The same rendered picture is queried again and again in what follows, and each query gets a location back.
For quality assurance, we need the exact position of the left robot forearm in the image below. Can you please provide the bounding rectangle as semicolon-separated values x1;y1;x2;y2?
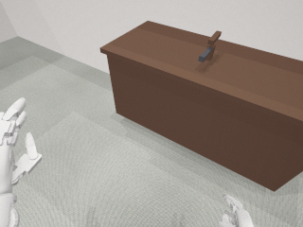
0;193;20;227

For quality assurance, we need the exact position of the tap lever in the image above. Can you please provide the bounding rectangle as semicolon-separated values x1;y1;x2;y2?
198;47;213;62

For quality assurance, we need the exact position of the left robot hand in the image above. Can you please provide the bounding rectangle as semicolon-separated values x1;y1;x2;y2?
0;97;42;194

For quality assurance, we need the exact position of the right robot hand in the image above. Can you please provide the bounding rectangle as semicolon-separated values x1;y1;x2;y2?
219;193;255;227

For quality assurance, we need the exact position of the counter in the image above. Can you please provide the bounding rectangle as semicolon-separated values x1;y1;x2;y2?
100;21;303;192

